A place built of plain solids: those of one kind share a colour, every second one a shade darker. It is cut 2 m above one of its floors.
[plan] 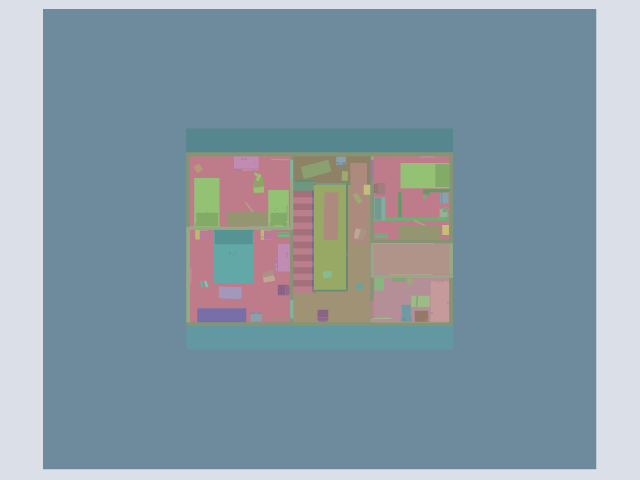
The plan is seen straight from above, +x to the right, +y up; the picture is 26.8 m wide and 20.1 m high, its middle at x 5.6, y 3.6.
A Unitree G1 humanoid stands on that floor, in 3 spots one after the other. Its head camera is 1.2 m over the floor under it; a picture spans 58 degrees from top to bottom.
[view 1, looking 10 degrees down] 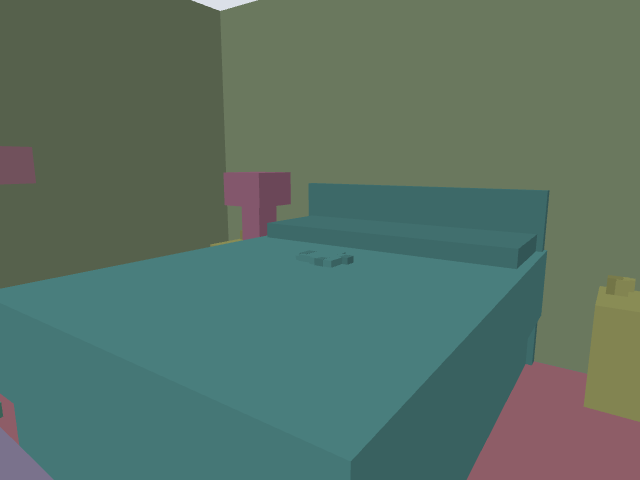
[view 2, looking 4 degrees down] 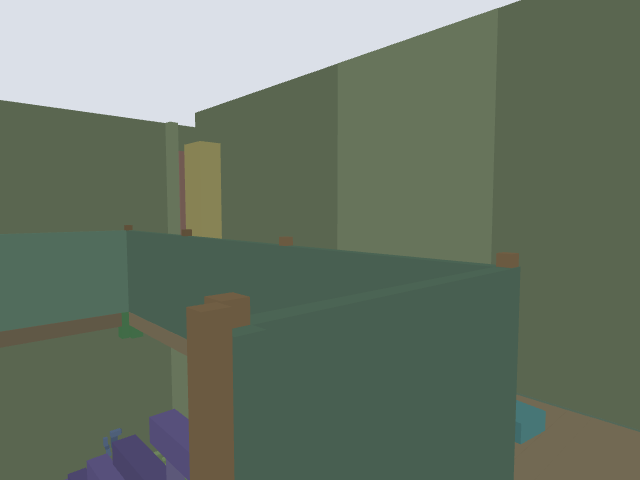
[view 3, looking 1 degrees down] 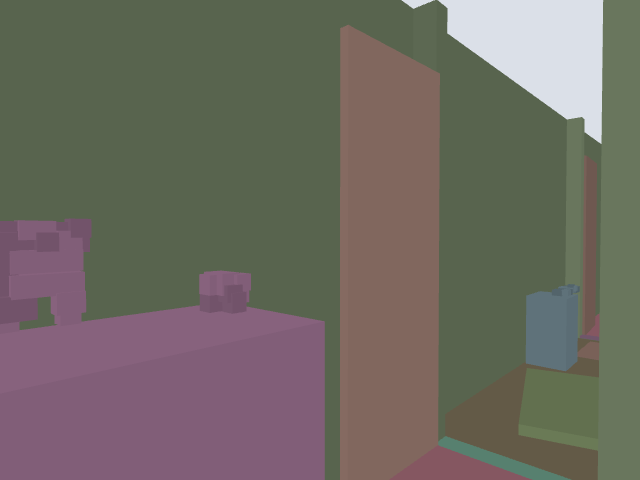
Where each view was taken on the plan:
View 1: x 3.17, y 1.23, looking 125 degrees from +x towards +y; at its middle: double_bed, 2.73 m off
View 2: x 4.91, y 0.69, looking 47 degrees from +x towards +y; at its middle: wall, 4.13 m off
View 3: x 2.12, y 5.78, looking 43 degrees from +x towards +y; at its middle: wall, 1.96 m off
